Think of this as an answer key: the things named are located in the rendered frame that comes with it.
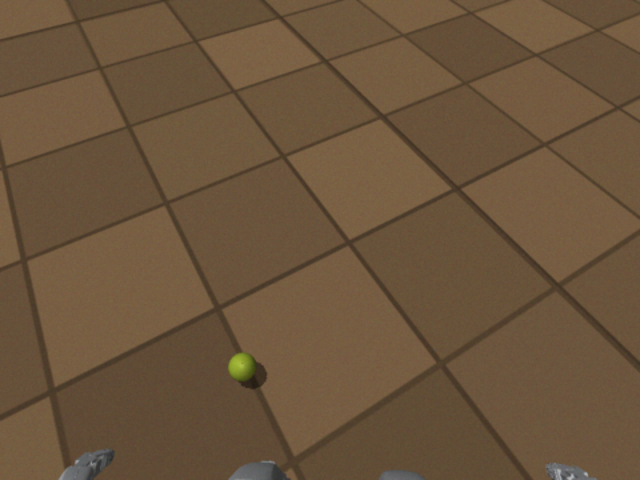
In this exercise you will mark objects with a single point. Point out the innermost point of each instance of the left robot hand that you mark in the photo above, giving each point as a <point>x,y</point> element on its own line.
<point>89,465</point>

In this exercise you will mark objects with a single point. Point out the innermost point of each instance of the right robot hand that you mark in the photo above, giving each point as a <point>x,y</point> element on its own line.
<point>558,471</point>

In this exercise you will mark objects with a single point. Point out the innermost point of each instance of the ball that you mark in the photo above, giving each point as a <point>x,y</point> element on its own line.
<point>242,366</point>

